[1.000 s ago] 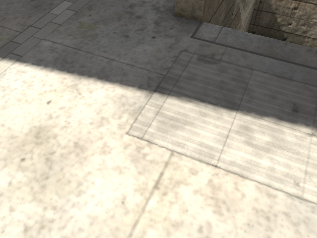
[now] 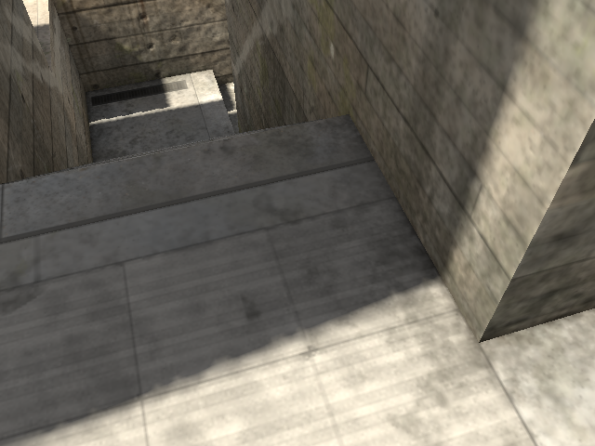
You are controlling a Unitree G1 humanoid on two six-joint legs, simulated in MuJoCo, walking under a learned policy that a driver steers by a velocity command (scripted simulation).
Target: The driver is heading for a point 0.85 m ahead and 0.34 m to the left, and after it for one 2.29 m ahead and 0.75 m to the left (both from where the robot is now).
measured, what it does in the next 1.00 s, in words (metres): walks ahead, turning left: right foot, then left foot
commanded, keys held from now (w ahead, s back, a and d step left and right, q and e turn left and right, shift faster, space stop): w+q+shift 0.80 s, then q+shift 0.14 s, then e+shift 0.06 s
